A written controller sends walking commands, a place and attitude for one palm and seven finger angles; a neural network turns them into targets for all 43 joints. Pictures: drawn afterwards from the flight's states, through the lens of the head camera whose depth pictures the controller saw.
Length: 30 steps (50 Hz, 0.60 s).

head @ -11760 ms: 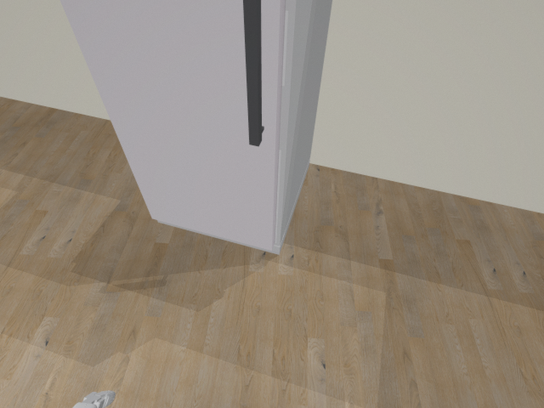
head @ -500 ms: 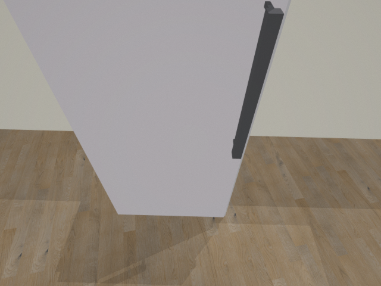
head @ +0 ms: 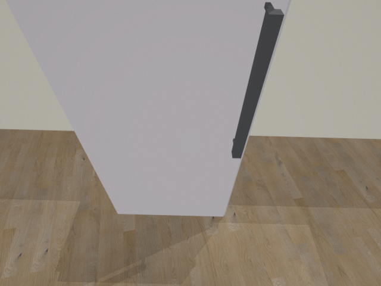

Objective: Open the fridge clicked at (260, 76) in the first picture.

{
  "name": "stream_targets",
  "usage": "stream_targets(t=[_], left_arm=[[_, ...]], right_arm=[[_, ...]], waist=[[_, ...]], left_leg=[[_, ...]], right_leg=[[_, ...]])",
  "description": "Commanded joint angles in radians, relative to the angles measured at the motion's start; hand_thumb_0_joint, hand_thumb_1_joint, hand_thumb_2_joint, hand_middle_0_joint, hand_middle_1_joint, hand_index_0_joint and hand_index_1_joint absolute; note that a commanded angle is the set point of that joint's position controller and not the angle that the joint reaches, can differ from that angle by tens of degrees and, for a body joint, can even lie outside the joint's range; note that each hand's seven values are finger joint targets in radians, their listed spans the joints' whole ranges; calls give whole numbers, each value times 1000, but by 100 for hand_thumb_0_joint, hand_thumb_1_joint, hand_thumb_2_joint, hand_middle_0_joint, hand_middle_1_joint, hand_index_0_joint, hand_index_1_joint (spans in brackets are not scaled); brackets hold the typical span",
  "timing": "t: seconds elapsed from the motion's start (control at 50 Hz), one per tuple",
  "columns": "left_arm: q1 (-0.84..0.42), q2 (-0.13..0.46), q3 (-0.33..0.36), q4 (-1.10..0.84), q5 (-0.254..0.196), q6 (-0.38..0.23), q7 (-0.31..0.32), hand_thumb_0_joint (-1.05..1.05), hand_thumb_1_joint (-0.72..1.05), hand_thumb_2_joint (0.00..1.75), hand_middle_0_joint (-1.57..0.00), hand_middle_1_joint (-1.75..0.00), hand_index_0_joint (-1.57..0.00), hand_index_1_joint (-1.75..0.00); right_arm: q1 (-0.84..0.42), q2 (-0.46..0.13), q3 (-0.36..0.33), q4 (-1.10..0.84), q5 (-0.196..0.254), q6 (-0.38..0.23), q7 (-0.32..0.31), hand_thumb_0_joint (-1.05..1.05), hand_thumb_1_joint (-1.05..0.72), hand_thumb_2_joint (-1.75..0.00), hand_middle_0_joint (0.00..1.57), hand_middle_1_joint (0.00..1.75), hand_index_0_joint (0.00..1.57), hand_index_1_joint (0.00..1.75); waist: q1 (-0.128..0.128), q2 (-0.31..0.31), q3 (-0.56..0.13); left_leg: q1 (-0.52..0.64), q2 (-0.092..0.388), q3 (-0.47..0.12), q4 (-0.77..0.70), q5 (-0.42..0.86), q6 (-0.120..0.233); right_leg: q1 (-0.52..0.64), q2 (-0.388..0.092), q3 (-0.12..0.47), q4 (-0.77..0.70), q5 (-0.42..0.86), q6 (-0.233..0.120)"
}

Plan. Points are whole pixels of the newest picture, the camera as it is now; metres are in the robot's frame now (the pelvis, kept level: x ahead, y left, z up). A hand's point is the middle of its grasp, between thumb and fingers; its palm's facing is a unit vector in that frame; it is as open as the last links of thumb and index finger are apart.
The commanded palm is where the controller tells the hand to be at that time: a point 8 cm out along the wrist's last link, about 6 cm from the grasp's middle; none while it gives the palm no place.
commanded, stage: raise the hand to about handle height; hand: right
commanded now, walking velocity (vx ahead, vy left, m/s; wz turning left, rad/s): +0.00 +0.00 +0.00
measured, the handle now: (248, 97) +0.53 -0.11 +0.12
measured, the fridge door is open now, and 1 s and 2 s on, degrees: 0 0 0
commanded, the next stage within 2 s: none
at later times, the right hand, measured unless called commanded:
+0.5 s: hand out of the picture +0.14 -0.22 -0.03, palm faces +0.10 +0.99 -0.02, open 9.0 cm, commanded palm +0.13 -0.27 -0.01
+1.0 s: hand (348, 256) +0.19 -0.26 +0.04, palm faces +0.02 +1.00 -0.05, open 12.0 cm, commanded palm +0.16 -0.31 +0.06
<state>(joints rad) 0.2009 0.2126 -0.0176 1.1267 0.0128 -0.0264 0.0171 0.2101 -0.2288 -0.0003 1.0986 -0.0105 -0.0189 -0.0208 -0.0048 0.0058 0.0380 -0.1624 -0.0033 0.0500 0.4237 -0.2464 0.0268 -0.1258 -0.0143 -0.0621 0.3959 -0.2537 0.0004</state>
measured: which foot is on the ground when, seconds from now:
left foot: down 0.00-1.00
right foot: down 0.00-1.00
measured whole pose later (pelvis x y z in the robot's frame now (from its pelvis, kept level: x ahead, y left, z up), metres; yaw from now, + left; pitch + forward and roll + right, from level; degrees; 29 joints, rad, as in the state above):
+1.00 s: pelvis -0.03 -0.02 -0.04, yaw -2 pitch +5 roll +2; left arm 0.29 0.27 -0.03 0.58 -0.05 -0.29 0.08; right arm 0.29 -0.33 -0.31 0.02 0.35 -0.22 0.40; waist -0.01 -0.03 -0.07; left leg -0.48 0.02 0.09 0.77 -0.37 0.00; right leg -0.51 -0.02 -0.02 0.83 -0.42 -0.03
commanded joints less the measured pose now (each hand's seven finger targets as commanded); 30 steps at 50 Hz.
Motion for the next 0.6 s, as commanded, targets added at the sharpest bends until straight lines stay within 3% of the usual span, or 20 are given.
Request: stream_targets(t=[0.0,0.02,0.04,0.06,0.08,0.1,0.12,0.14,0.16,0.2,0.22,0.24,0.26,0.32,0.34,0.4,0.42,0.44,0.5,0.58], left_arm=[[18,232,67,-428,-62,-153,43,0,90,90,-20,-30,-20,-30],[-7,148,36,-406,-46,-223,78,0,90,90,-20,-30,-20,-30],[-34,121,39,-445,-37,-260,75,0,90,90,-20,-30,-20,-30],[-4,138,62,-415,-49,-270,69,0,90,90,-20,-30,-20,-30],[-20,168,80,-463,-40,-277,62,0,90,90,-20,-30,-20,-30],[-19,171,97,-472,-29,-282,56,0,90,90,-20,-30,-20,-30],[-27,166,103,-509,-31,-288,41,0,90,90,-20,-30,-20,-30],[-43,160,101,-535,-26,-292,26,0,90,90,-20,-30,-20,-30],[-58,162,108,-562,-26,-294,15,0,90,90,-20,-30,-20,-30],[-81,172,115,-630,-32,-303,-9,0,90,90,-20,-30,-20,-30],[-67,185,119,-658,-38,-301,-18,0,90,90,-20,-30,-20,-30],[-85,190,120,-698,-46,-295,-14,0,90,90,-20,-30,-20,-30],[-90,185,115,-739,-52,-289,-7,0,90,90,-20,-30,-20,-30],[-63,174,101,-784,-54,-270,19,0,90,90,-20,-30,-20,-30],[-47,166,97,-790,-54,-267,23,0,90,90,-20,-30,-20,-30],[-5,157,82,-762,-45,-269,39,0,90,90,-20,-30,-20,-30],[6,164,75,-751,-40,-270,45,0,90,90,-20,-30,-20,-30],[9,165,76,-739,-44,-271,51,0,90,90,-20,-30,-20,-30],[4,170,66,-720,-55,-276,60,0,90,90,-20,-30,-20,-30],[-20,163,54,-730,-63,-272,69,0,90,90,-20,-30,-20,-30]], right_arm=[[-637,-397,-278,-1477,175,-251,-38,0,-88,-89,20,32,20,32],[-372,-461,-334,-1381,121,-251,-72,0,-85,-88,20,33,20,33],[83,-93,-132,-1175,156,-144,-46,0,-83,-87,21,34,21,34],[81,-26,-153,-1057,185,-131,-38,0,-81,-86,21,36,21,36],[30,-23,-150,-1048,200,-181,-5,0,-78,-85,21,37,21,37],[127,-19,-187,-951,218,-246,39,0,-76,-84,21,39,21,39],[277,5,-202,-852,236,-310,101,0,-74,-83,21,40,21,40],[340,38,-188,-810,259,-387,168,0,-71,-82,21,42,21,42],[367,34,-204,-793,282,-466,237,0,-69,-81,22,43,22,43],[349,-26,-227,-819,304,-602,378,0,-64,-79,22,47,22,47],[333,-109,-291,-798,310,-630,450,0,-62,-78,22,48,22,48],[296,-153,-329,-862,328,-625,485,0,-60,-77,22,50,22,50],[265,-155,-340,-916,355,-597,502,0,-57,-76,22,51,22,51],[131,-196,-387,-1124,411,-530,467,0,-50,-73,23,55,23,55],[78,-174,-356,-1216,402,-527,445,0,-48,-72,23,57,23,57],[-10,-160,-278,-1384,348,-537,379,0,-41,-69,24,62,24,62],[-58,-165,-257,-1408,341,-535,376,0,-39,-68,24,63,24,63],[-34,-160,-244,-1377,326,-522,377,0,-36,-67,24,64,24,64],[0,-184,-252,-1312,316,-460,396,0,-29,-64,24,69,24,69],[64,-236,-344,-1248,352,-343,421,0,-20,-60,25,75,25,75]], waist=[[68,-181,-488],[17,-277,-392],[1,-249,-313],[45,-98,-191],[58,3,-50],[40,96,-38],[-2,128,-14],[-25,187,-49],[-39,222,-69],[-40,159,-128],[-46,128,-157],[-59,96,-224],[-63,80,-267],[-50,17,-303],[-28,-37,-314],[25,-122,-322],[49,-81,-309],[53,-82,-289],[51,-97,-261],[3,-70,-297]], left_leg=[[117,75,-74,53,546,17],[51,31,-67,81,331,19],[-16,14,13,88,192,14],[-114,14,38,74,163,-2],[-208,11,52,79,128,-14],[-270,8,57,104,65,-18],[-288,9,52,142,34,-9],[-330,11,41,202,-11,-10],[-363,11,22,256,-49,-8],[-389,29,-30,326,-80,-1],[-377,43,-80,352,-76,8],[-364,51,-108,358,-99,1],[-358,51,-121,352,-161,-5],[-376,36,-137,342,-252,-14],[-398,29,-126,345,-237,-14],[-446,4,-71,381,-120,-5],[-455,-5,-59,395,-92,-4],[-468,-6,-54,386,-87,-6],[-458,-5,-37,352,-132,-8],[-349,4,-37,305,-110,-11]], right_leg=[[134,25,68,23,395,-17],[190,3,20,34,404,-11],[117,-15,48,26,484,-13],[36,-14,67,77,417,-5],[-88,-5,78,118,269,-4],[-182,7,69,161,161,-2],[-268,23,62,203,110,4],[-354,31,53,255,57,9],[-433,35,48,311,13,14],[-531,48,36,408,-37,16],[-560,48,37,453,-33,14],[-586,53,22,477,-42,4],[-592,57,16,480,-69,-4],[-578,43,35,494,-93,-15],[-543,36,39,493,-88,-21],[-467,15,71,489,-49,-32],[-470,9,87,496,-39,-34],[-469,6,90,493,-43,-34],[-473,7,101,458,-85,-31],[-457,11,95,407,-49,-26]])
